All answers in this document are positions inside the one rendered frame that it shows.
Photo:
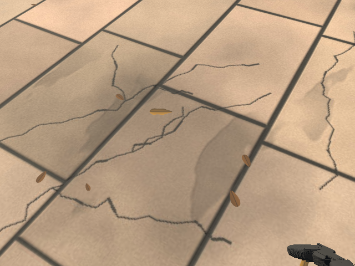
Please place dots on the right robot hand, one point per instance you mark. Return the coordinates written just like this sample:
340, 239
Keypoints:
319, 254

